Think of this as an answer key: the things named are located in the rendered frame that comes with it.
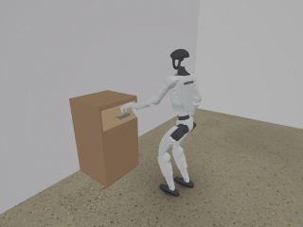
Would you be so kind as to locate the right robot upper arm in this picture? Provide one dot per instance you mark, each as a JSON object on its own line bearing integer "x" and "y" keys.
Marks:
{"x": 196, "y": 91}

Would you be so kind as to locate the left robot hand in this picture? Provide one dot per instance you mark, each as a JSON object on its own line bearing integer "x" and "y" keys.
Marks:
{"x": 127, "y": 106}

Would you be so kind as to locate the right robot forearm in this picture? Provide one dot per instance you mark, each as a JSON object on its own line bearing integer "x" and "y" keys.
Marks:
{"x": 193, "y": 109}

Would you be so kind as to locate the handle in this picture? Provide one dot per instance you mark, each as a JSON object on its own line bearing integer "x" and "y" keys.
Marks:
{"x": 123, "y": 116}

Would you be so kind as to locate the cabinet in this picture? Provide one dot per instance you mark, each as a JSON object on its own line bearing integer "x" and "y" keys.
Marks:
{"x": 105, "y": 156}

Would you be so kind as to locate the left robot shin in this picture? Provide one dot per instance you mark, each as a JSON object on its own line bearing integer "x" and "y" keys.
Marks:
{"x": 166, "y": 169}

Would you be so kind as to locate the robot right thigh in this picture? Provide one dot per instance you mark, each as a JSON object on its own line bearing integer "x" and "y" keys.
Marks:
{"x": 176, "y": 149}

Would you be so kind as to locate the drawer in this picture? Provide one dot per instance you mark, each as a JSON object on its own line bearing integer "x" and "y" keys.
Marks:
{"x": 110, "y": 120}

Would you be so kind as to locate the left robot forearm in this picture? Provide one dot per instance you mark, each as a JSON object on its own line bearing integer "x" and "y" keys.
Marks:
{"x": 144, "y": 103}

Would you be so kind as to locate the left robot upper arm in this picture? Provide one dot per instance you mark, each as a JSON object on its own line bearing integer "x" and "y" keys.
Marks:
{"x": 168, "y": 83}

